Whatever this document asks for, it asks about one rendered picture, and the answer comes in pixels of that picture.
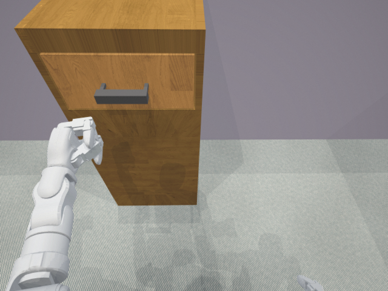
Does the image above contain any handle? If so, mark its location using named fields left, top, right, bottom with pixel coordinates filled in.
left=94, top=83, right=149, bottom=104

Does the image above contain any drawer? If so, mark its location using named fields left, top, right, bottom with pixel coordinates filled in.
left=40, top=53, right=195, bottom=109

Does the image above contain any cabinet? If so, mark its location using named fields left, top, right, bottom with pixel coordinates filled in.
left=14, top=0, right=206, bottom=206

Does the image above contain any left robot hand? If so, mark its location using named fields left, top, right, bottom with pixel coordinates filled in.
left=47, top=116, right=104, bottom=174

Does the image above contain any robot left forearm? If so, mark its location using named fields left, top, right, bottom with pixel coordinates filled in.
left=5, top=166, right=77, bottom=291

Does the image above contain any right robot hand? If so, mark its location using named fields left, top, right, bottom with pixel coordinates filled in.
left=297, top=275, right=324, bottom=291

